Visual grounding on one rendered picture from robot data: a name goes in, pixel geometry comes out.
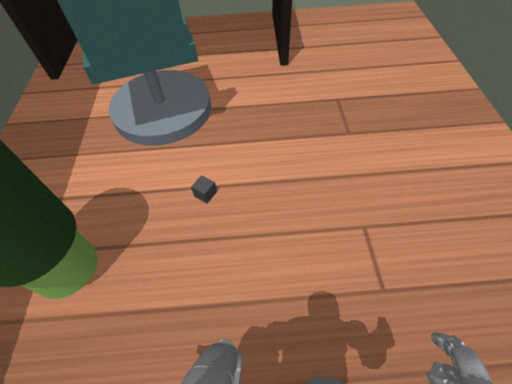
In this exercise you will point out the potted plant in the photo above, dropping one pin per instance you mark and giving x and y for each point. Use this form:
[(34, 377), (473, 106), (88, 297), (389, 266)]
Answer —
[(40, 248)]

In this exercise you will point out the right robot hand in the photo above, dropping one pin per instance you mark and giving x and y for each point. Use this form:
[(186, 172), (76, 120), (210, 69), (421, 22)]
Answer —
[(467, 364)]

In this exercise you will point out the office chair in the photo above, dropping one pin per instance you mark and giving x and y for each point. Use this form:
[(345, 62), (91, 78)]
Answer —
[(122, 38)]

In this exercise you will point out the cube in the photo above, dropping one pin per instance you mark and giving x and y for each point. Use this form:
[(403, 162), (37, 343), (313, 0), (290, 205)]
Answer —
[(204, 189)]

